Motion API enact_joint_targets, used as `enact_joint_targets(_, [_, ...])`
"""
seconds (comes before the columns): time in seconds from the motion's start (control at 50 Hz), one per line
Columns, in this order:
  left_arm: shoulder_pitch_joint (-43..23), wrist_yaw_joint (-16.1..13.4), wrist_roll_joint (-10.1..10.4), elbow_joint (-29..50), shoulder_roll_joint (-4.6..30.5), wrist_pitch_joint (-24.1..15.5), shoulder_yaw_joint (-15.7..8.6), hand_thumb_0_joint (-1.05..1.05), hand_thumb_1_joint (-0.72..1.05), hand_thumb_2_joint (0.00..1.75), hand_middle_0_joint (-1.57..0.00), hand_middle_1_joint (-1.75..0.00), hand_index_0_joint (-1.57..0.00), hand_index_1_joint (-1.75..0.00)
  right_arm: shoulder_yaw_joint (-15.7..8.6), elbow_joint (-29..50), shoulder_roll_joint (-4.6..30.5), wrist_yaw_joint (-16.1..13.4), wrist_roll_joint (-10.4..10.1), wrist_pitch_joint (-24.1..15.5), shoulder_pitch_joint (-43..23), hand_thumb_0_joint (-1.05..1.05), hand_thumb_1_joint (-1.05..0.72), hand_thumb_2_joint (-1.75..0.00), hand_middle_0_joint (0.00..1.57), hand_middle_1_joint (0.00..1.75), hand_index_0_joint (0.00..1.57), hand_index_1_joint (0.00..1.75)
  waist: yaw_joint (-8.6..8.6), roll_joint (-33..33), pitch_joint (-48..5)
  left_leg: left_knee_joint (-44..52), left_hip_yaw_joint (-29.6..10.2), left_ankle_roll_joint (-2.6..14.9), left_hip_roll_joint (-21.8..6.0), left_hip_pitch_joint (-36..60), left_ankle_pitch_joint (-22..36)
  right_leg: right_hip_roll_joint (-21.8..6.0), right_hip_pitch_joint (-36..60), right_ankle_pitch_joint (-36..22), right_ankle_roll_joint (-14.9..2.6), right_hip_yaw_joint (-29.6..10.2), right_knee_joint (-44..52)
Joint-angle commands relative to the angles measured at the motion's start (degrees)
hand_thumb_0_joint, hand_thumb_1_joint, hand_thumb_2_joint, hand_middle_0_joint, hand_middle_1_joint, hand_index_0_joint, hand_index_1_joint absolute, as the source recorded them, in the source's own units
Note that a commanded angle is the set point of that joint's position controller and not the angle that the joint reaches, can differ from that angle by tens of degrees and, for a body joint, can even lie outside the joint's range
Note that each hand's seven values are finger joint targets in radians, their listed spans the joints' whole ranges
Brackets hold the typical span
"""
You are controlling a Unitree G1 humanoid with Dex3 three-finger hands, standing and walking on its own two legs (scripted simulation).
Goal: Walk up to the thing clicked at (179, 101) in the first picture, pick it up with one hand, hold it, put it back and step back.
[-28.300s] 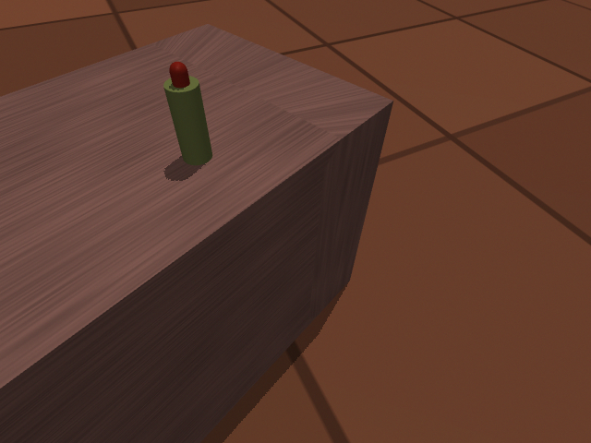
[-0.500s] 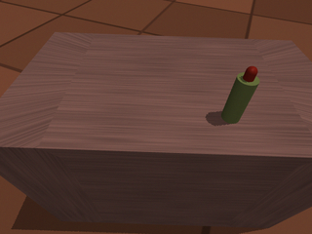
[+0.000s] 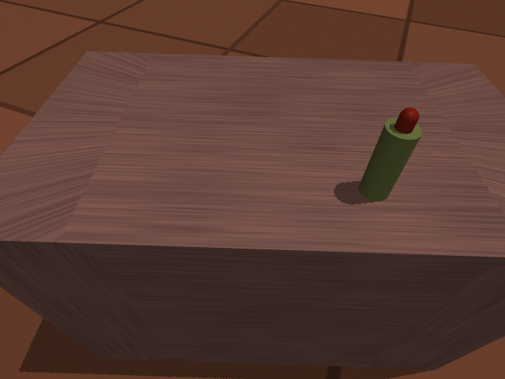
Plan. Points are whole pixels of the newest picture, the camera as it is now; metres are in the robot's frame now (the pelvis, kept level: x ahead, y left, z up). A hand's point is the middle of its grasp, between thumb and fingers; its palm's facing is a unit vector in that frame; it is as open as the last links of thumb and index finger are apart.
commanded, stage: stand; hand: right
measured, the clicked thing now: (390, 155) +0.47 -0.24 +0.11
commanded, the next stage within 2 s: step back in 0.70 s
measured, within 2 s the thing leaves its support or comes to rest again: neither
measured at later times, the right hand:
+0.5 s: hand out of the picture +0.07 -0.25 -0.16, palm faces -0.05 +0.94 -0.35, open 7.3 cm
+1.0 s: hand out of the picture +0.06 -0.26 -0.16, palm faces -0.03 +0.91 -0.41, open 7.3 cm
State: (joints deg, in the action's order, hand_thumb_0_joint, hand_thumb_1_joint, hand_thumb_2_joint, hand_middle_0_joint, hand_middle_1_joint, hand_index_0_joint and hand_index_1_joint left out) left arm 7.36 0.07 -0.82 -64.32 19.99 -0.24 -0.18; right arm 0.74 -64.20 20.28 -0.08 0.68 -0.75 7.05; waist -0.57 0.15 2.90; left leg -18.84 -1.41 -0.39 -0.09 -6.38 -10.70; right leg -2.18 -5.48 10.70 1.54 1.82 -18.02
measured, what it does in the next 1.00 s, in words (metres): lifts its left foot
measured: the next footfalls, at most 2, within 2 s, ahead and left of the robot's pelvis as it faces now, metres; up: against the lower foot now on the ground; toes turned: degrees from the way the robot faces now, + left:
left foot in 1.06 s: -0.03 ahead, +0.15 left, +0.00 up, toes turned -2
right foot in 1.48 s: -0.11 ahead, -0.08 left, +0.00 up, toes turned -3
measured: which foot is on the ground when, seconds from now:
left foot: down 0.00-0.90, up 0.92-1.00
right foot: down 0.00-1.00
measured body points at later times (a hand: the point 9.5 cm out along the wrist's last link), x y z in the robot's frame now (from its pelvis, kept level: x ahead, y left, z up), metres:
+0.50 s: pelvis +0.00 +0.00 +0.00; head +0.02 +0.00 +0.45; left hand +0.07 +0.30 -0.13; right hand +0.08 -0.30 -0.13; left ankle +0.00 +0.12 -0.75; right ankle -0.01 -0.13 -0.75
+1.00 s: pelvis -0.04 +0.02 -0.02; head +0.02 +0.03 +0.42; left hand +0.07 +0.34 -0.15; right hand +0.06 -0.31 -0.14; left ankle -0.05 +0.13 -0.72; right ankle -0.01 -0.13 -0.75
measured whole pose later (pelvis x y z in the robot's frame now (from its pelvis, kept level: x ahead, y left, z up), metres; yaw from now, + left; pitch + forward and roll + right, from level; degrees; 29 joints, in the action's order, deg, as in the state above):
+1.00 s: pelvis -0.04 +0.02 -0.02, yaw +0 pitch -1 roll +0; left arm 3.6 -0.9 -1.5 -54.3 22.7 2.2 -2.9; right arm -3.3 -55.7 23.9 0.9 -0.2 3.2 5.3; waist -0.4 -1.0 9.3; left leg -50.8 -2.5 3.2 2.9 -21.1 -27.9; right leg -4.3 -18.0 15.8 1.2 0.7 -35.2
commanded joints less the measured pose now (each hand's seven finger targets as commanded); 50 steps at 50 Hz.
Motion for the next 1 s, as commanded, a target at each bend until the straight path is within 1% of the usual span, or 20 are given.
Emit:
enact_joint_targets(0.0, [-1.69,-0.63,0.17,3.32,12.27,-1.16,-2.23,0.00,0.90,0.90,-0.20,-0.30,-0.20,-0.30,-2.48,3.18,12.08,-0.64,-0.16,-1.03,-1.74,0.00,-0.90,-0.90,0.20,0.30,0.20,0.30,0.37,-0.53,-4.20,2.68,-4.61,1.53,-7.07,-0.29,12.01,-6.04,1.94,-9.10,-2.44,-4.44,2.02])
enact_joint_targets(0.04, [-1.46,-0.62,0.12,3.30,12.12,-1.16,-2.17,0.00,0.90,0.90,-0.20,-0.30,-0.20,-0.30,-2.59,3.26,12.30,-0.68,-0.12,-1.04,-2.05,0.00,-0.90,-0.90,0.20,0.30,0.20,0.30,0.25,-0.14,-4.82,2.16,-4.44,1.57,-7.09,0.48,12.65,-6.10,1.93,-9.88,-2.41,-4.37,1.95])
enact_joint_targets(0.12, [-1.34,-0.55,0.09,3.15,11.89,-1.11,-2.09,0.00,0.90,0.90,-0.20,-0.30,-0.20,-0.30,-2.51,3.11,12.21,-0.63,-0.22,-0.98,-1.94,0.00,-0.90,-0.90,0.20,0.30,0.20,0.30,0.25,0.17,-3.23,3.12,-4.71,1.42,-6.92,-0.60,9.13,-5.83,1.18,-6.90,-2.36,-4.44,2.55])
enact_joint_targets(0.2, [-1.35,-0.60,0.14,3.31,12.00,-1.12,-2.22,0.00,0.90,0.90,-0.20,-0.30,-0.20,-0.30,-2.61,3.29,12.33,-0.70,-0.24,-1.10,-2.06,0.00,-0.90,-0.90,0.20,0.30,0.20,0.30,0.20,0.27,-4.89,2.46,-4.63,1.49,-7.21,0.98,12.41,-5.97,1.62,-9.12,-2.53,-4.51,1.95])
enact_joint_targets(0.3, [-1.27,-0.64,0.15,3.12,12.18,-1.03,-2.26,0.00,0.90,0.90,-0.20,-0.30,-0.20,-0.30,-2.57,3.22,12.19,-0.68,-0.25,-0.93,-2.26,0.00,-0.90,-0.90,0.20,0.30,0.20,0.30,0.18,0.10,-3.43,3.06,-4.73,1.43,-7.02,0.21,9.56,-5.82,0.98,-7.07,-2.48,-4.41,2.30])
enact_joint_targets(0.36, [-1.74,-0.63,0.16,3.22,12.30,-1.12,-2.31,0.00,0.90,0.90,-0.20,-0.30,-0.20,-0.30,-2.60,3.22,12.17,-0.61,-0.16,-0.97,-1.87,0.00,-0.90,-0.90,0.20,0.30,0.20,0.30,0.34,-0.33,-3.57,3.20,-4.85,1.39,-7.05,-0.14,9.75,-5.79,1.34,-6.71,-2.41,-4.51,2.41])
enact_joint_targets(0.44, [-1.68,-0.63,0.08,3.30,12.11,-1.16,-2.38,0.00,0.90,0.90,-0.20,-0.30,-0.20,-0.30,-2.56,3.28,12.28,-0.73,-0.23,-1.15,-1.53,0.00,-0.90,-0.90,0.20,0.30,0.20,0.30,0.34,0.10,-4.44,2.63,-4.52,1.60,-7.32,0.27,12.55,-6.08,2.64,-10.15,-2.50,-4.58,1.64])
enact_joint_targets(0.66, [-1.95,-0.67,0.19,3.36,12.23,-1.16,-2.29,0.00,0.90,0.90,-0.20,-0.30,-0.20,-0.30,-2.61,3.28,12.06,-0.64,-0.11,-0.84,-1.74,0.00,-0.90,-0.90,0.20,0.30,0.20,0.30,0.44,-0.33,-3.18,2.85,-4.56,1.38,-6.90,-0.14,9.74,-5.88,1.02,-7.13,-2.41,-4.43,2.61])
enact_joint_targets(0.68, [-2.64,-1.01,1.26,5.12,15.86,-0.58,-4.68,0.00,0.90,0.90,-0.20,-0.30,-0.20,-0.30,-4.19,3.91,15.40,-0.34,-0.37,0.29,-3.59,0.00,-0.90,-0.90,0.20,0.30,0.20,0.30,0.04,-0.59,2.46,-2.41,-5.28,2.86,-5.94,-3.75,17.48,-4.82,-3.31,-16.58,-2.81,-4.64,-2.68])
enact_joint_targets(0.74, [-0.74,-1.45,1.37,7.30,14.82,-0.09,-5.05,0.00,0.90,0.90,-0.20,-0.30,-0.20,-0.30,-4.83,5.83,14.52,-0.22,-1.09,1.00,-1.65,0.00,-0.90,-0.90,0.20,0.30,0.20,0.30,0.42,-0.34,-5.44,-7.01,-4.09,4.60,-6.38,-2.18,23.49,-4.51,-0.43,-20.05,-4.58,-3.52,-7.57])
enact_joint_targets(0.78, [-1.86,-1.37,1.24,8.95,14.62,0.43,-5.24,0.00,0.90,0.90,-0.20,-0.30,-0.20,-0.30,-5.38,7.19,14.48,-0.12,-1.13,1.51,-2.15,0.00,-0.90,-0.90,0.20,0.30,0.20,0.30,0.49,0.10,-7.98,-10.35,-3.92,4.96,-5.37,-2.84,20.45,-5.20,-0.88,-18.72,-6.17,-4.41,-9.09])
enact_joint_targets(0.8, [-1.94,-1.41,1.07,9.74,15.02,0.63,-5.36,0.00,0.90,0.90,-0.20,-0.30,-0.20,-0.30,-5.53,7.80,14.40,-0.11,-1.15,1.84,-2.27,0.00,-0.90,-0.90,0.20,0.30,0.20,0.30,0.35,-0.88,-8.36,-12.85,-3.29,5.13,-4.55,-3.29,18.38,-6.41,-2.16,-18.31,-7.17,-5.75,-9.20])
enact_joint_targets(0.84, [-2.20,-1.38,0.85,11.25,16.63,0.97,-5.84,0.00,0.90,0.90,-0.20,-0.30,-0.20,-0.30,-5.66,8.85,13.89,-0.11,-1.11,2.43,-1.84,0.00,-0.90,-0.90,0.20,0.30,0.20,0.30,-0.11,-3.52,-8.24,-19.44,-2.08,4.51,-1.59,-5.28,12.06,-10.43,-4.35,-18.83,-10.60,-9.85,-8.32])
enact_joint_targets(0.86, [-2.95,-1.43,0.59,12.08,17.66,1.10,-6.12,0.00,0.90,0.90,-0.20,-0.30,-0.20,-0.30,-5.67,9.37,13.01,-0.01,-1.01,2.77,-1.31,0.00,-0.90,-0.90,0.20,0.30,0.20,0.30,-0.17,-7.06,-7.47,-25.04,0.07,3.37,0.91,-6.17,4.36,-14.23,-6.39,-19.88,-13.29,-12.91,-5.94])
enact_joint_targets(0.88, [-4.78,-1.52,0.19,13.20,18.74,1.15,-6.43,0.00,0.90,0.90,-0.20,-0.30,-0.20,-0.30,-5.80,9.76,12.48,0.27,-0.81,3.40,-0.20,0.00,-0.90,-0.90,0.20,0.30,0.20,0.30,0.27,-11.46,-6.10,-32.43,0.49,2.95,3.44,-8.19,-12.23,-18.53,-9.05,-20.50,-16.51,-16.42,-3.82])
enact_joint_targets(0.9, [-6.26,-1.69,-0.69,14.66,19.48,1.10,-6.67,0.00,0.90,0.90,-0.20,-0.30,-0.20,-0.30,-6.18,10.15,12.68,0.52,-0.36,3.90,2.25,0.00,-0.90,-0.90,0.20,0.30,0.20,0.30,0.92,-13.62,-4.72,-38.70,-2.20,3.36,2.08,-9.20,-21.18,-21.75,-12.93,-18.86,-18.69,-18.74,-2.94])
enact_joint_targets(0.92, [-7.94,-1.79,-1.00,15.58,19.38,1.02,-6.65,0.00,0.90,0.90,-0.20,-0.30,-0.20,-0.30,-6.50,10.37,13.19,0.71,-0.65,4.15,3.20,0.00,-0.90,-0.90,0.20,0.30,0.20,0.30,1.82,-12.21,-3.25,-41.12,-5.37,3.82,0.85,-7.80,-22.95,-21.43,-17.49,-18.24,-18.58,-17.37,-4.44])
enact_joint_targets(0.94, [-9.70,-2.01,-1.25,16.66,18.83,0.97,-6.44,0.00,0.90,0.90,-0.20,-0.30,-0.20,-0.30,-6.86,10.99,13.40,0.90,-1.02,3.99,4.61,0.00,-0.90,-0.90,0.20,0.30,0.20,0.30,3.00,-12.19,-3.26,-39.15,-6.08,4.43,-0.29,-7.98,-22.10,-19.46,-17.44,-18.26,-16.67,-15.06,-7.05])
enact_joint_targets(0.96, [-10.51,-2.09,-1.41,17.07,18.23,1.03,-6.12,0.00,0.90,0.90,-0.20,-0.30,-0.20,-0.30,-7.00,10.75,13.26,0.93,-1.19,3.67,6.26,0.00,-0.90,-0.90,0.20,0.30,0.20,0.30,3.37,-12.08,-3.48,-34.74,-4.22,4.04,-0.32,-8.32,-19.43,-17.03,-16.45,-18.24,-14.52,-12.82,-9.51])
enact_joint_targets(0.98, [-10.20,-2.01,-1.35,17.49,17.43,1.19,-5.87,0.00,0.90,0.90,-0.20,-0.30,-0.20,-0.30,-6.91,10.56,12.70,0.85,-0.88,3.09,7.70,0.00,-0.90,-0.90,0.20,0.30,0.20,0.30,3.58,-10.95,-4.60,-25.14,-1.78,3.52,-0.26,-9.08,-14.25,-13.99,-11.93,-17.71,-11.86,-10.25,-13.07])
